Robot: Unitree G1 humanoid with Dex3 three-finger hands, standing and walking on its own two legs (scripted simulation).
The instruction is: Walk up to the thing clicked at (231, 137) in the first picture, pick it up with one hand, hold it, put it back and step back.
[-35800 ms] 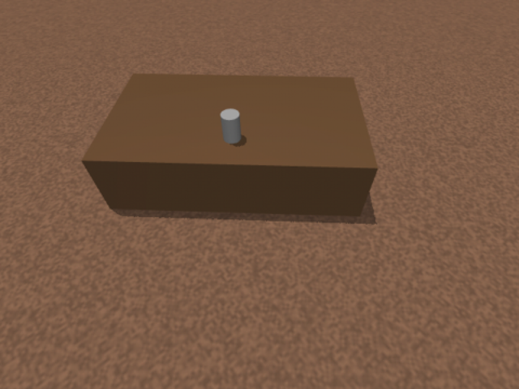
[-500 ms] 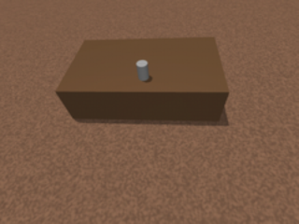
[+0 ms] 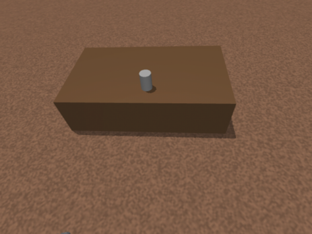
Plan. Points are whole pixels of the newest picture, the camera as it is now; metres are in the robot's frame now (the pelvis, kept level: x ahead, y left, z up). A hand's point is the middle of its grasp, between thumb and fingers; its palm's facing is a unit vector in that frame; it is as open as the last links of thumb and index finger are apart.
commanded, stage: step back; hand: left
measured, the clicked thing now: (146, 80) +1.12 +0.13 -0.37
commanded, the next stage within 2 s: stand in 0.36 s
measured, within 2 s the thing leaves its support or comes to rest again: neither
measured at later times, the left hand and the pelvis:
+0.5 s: hand out of the picture +0.11 +0.29 -0.15, palm faces +0.01 -0.94 -0.33, open 7.4 cm; pelvis +0.03 +0.04 +0.01, yaw +0 degrees
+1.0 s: hand out of the picture +0.09 +0.28 -0.14, palm faces -0.03 -0.94 -0.34, open 7.4 cm; pelvis +0.01 +0.02 +0.02, yaw +0 degrees
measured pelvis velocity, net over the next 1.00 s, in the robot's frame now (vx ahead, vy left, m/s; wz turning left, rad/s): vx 0.01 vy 0.02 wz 0.00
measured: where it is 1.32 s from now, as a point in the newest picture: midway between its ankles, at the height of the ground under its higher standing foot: outside the picture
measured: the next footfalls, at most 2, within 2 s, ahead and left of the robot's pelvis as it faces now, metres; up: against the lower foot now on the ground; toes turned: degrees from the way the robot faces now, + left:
left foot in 0.10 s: +0.06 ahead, +0.16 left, +0.00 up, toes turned +0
